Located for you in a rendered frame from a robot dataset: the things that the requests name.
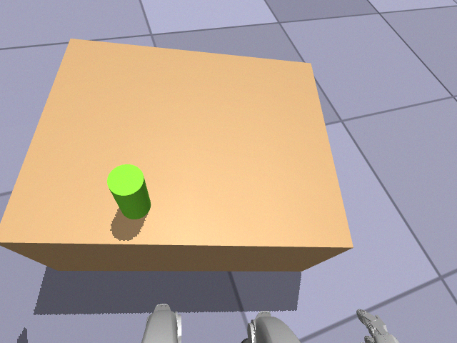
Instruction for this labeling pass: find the can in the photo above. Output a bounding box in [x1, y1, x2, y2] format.
[107, 164, 151, 219]

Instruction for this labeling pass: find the right robot hand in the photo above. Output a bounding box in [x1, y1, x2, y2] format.
[356, 309, 399, 343]

